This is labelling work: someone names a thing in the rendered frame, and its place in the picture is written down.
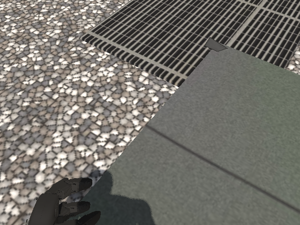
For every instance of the robot left hand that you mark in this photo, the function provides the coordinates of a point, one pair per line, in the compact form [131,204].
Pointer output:
[48,211]

